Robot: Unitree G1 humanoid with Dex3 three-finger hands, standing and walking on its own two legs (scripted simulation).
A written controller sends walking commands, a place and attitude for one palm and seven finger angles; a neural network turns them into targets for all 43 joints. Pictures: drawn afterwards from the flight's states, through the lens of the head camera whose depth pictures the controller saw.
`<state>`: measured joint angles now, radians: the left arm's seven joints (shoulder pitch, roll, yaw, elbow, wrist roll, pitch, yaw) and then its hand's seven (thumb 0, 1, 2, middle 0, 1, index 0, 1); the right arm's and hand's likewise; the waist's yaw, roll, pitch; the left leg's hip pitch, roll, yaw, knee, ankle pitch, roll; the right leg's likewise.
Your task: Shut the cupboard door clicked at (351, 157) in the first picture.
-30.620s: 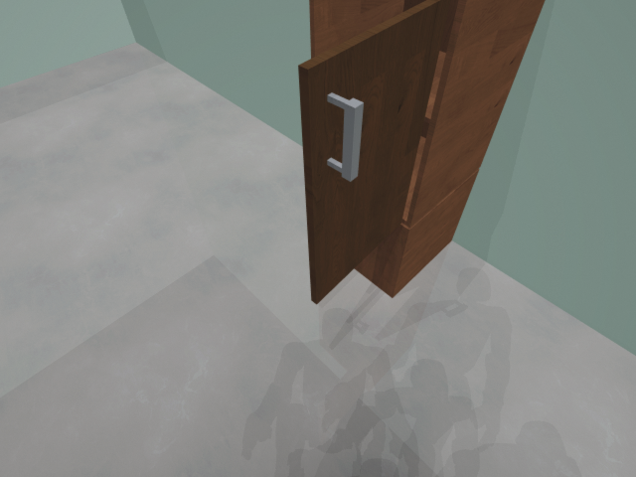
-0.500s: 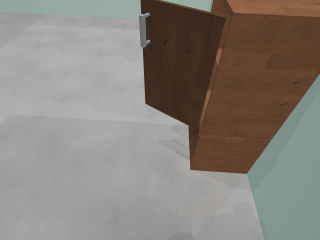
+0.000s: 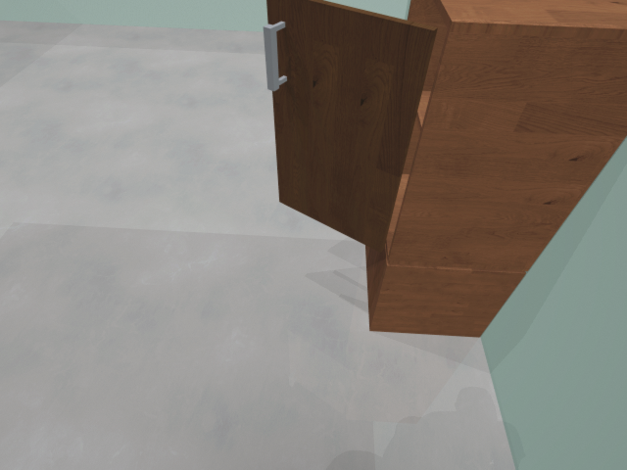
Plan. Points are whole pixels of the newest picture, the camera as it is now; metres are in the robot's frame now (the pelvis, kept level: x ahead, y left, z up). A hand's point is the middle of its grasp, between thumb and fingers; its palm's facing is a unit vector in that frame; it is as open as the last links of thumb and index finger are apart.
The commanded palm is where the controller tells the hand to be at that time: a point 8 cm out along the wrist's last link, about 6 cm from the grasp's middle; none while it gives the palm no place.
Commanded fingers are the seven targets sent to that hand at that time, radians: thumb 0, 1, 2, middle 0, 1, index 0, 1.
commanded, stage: walk to a spot facing it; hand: left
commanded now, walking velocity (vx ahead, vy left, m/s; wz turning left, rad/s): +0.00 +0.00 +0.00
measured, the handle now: (276, 56) +0.90 +0.13 +0.12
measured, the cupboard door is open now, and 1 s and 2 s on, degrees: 59 59 59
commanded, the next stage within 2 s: none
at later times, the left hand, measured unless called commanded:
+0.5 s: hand out of the picture +0.00 +0.22 -0.20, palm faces +0.26 -0.95 -0.19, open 7.4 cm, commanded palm none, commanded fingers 0.00 0.90 0.90 -0.20 -0.30 -0.20 -0.30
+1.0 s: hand out of the picture -0.06 +0.20 -0.16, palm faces +0.49 -0.80 -0.34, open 7.4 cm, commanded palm none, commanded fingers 0.00 0.90 0.90 -0.20 -0.30 -0.20 -0.30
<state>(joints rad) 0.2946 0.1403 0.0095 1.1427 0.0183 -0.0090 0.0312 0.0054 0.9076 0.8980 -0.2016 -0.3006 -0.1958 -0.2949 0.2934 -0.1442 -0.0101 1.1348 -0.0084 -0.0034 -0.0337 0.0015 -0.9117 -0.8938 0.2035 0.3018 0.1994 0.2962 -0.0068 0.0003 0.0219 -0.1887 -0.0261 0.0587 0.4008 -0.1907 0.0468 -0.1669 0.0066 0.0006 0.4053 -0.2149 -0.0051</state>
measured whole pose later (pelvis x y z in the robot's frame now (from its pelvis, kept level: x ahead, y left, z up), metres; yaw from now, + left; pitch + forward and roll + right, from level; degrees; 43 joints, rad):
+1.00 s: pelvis -0.02 -0.04 -0.01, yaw +31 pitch +3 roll +0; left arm 0.18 0.26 0.07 0.88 0.03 0.04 0.03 0.01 0.91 0.90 -0.20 -0.30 -0.20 -0.30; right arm 0.21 -0.25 -0.10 0.95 -0.02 0.08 0.00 0.00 -0.91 -0.89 0.21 0.30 0.20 0.30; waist -0.01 0.02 0.07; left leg -0.49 -0.18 -0.22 0.70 -0.32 -0.02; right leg -0.26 0.03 0.05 0.48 -0.28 -0.01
